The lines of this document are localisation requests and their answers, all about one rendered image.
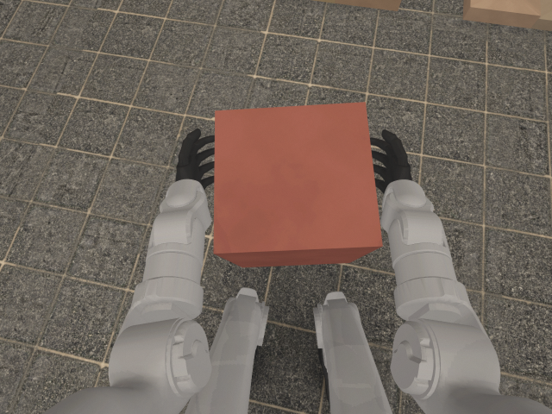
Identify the robot left thigh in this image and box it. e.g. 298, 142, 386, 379
185, 294, 269, 414

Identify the robot right upper arm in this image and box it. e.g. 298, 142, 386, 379
390, 318, 552, 414

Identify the robot left upper arm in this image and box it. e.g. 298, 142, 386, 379
41, 317, 212, 414

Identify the left robot hand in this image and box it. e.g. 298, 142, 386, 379
175, 129, 215, 190

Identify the right robot foot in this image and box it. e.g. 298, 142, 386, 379
318, 348, 329, 401

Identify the right robot hand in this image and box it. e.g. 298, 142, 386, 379
370, 129, 412, 193

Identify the carton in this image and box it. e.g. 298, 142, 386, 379
213, 102, 383, 267

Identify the right robot forearm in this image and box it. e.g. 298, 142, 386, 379
380, 179, 500, 383

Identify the left robot forearm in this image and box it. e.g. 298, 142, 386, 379
109, 179, 211, 380

